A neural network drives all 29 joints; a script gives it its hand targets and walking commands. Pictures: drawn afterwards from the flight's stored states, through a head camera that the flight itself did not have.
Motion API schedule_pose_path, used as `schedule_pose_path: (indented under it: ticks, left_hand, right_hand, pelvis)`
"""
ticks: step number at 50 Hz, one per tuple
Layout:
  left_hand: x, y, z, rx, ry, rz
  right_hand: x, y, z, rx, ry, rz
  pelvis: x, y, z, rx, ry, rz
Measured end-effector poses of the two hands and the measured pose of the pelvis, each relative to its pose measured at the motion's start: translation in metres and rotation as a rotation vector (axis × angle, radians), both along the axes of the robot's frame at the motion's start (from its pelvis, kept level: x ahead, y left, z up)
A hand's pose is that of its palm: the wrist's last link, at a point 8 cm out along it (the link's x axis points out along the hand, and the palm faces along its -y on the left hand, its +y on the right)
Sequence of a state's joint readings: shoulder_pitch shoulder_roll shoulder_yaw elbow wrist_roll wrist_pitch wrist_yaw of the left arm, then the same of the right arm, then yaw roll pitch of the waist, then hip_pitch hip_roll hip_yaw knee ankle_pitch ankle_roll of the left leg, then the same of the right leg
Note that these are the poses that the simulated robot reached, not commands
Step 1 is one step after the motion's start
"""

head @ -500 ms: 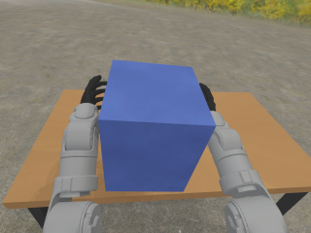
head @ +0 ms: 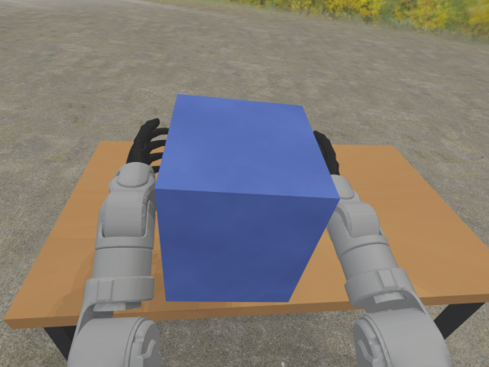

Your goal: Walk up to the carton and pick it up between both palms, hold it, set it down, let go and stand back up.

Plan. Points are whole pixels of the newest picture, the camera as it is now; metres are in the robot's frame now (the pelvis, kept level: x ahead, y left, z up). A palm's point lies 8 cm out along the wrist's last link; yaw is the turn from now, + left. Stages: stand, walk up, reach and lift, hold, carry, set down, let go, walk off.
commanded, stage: hold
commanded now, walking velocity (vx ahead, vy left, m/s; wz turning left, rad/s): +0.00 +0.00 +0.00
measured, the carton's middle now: (235, 202) +0.34 +0.01 +0.15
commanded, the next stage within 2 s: set down in 0.22 s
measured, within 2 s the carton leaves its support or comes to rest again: neither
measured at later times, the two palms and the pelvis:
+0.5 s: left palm (138, 158) +0.37 +0.15 +0.22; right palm (321, 170) +0.38 -0.14 +0.20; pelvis +0.00 +0.00 +0.00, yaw +0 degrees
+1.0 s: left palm (146, 179) +0.39 +0.15 +0.16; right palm (310, 184) +0.41 -0.14 +0.14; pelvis +0.03 -0.01 +0.00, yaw +1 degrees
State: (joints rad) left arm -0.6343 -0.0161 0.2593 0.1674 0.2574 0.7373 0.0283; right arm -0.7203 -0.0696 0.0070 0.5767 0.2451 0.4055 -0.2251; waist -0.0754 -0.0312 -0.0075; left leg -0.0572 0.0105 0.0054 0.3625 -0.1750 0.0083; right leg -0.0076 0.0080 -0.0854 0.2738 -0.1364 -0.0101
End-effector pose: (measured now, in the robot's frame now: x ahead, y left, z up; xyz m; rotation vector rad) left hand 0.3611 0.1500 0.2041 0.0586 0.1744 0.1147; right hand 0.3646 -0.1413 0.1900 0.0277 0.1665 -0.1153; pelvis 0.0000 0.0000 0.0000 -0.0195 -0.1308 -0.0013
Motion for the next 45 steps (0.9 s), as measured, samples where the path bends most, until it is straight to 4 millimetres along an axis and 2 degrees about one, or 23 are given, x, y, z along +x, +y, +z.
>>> schedule_pose_path:
  ticks: [16, 21, 25, 29, 37, 41, 45]
  left_hand:
    - [-0.001, 0.0, 0.003, -0.002, -0.019, 0.006]
    - [0.002, 0.002, 0.011, -0.012, -0.056, 0.017]
    - [0.008, 0.004, 0.011, -0.009, -0.073, 0.017]
    - [0.013, 0.008, 0.001, 0.007, -0.068, 0.011]
    - [0.018, 0.01, -0.037, 0.019, -0.037, 0.025]
    - [0.02, 0.008, -0.049, 0.017, -0.037, 0.04]
    - [0.024, 0.005, -0.051, 0.015, -0.047, 0.049]
  right_hand:
    - [0.0, 0.0, 0.004, 0.007, -0.019, 0.005]
    - [0.006, 0.002, 0.01, 0.011, -0.057, 0.009]
    - [0.013, 0.004, 0.008, 0.002, -0.079, 0.018]
    - [0.019, 0.008, -0.009, -0.016, -0.08, 0.028]
    - [0.025, 0.011, -0.052, -0.034, -0.06, 0.041]
    - [0.029, 0.009, -0.058, -0.042, -0.066, 0.045]
    - [0.035, 0.006, -0.053, -0.055, -0.078, 0.048]
  pelvis:
    - [0.0, 0.0, 0.0, -0.001, 0.002, -0.001]
    - [0.001, -0.001, 0.0, 0.004, -0.001, -0.001]
    - [0.003, -0.002, 0.001, 0.01, -0.012, -0.001]
    - [0.007, -0.004, 0.001, 0.012, -0.025, 0.003]
    - [0.015, -0.008, 0.001, 0.005, -0.009, 0.021]
    - [0.018, -0.01, 0.001, 0.001, 0.012, 0.025]
    - [0.022, -0.011, 0.001, 0.0, 0.029, 0.025]
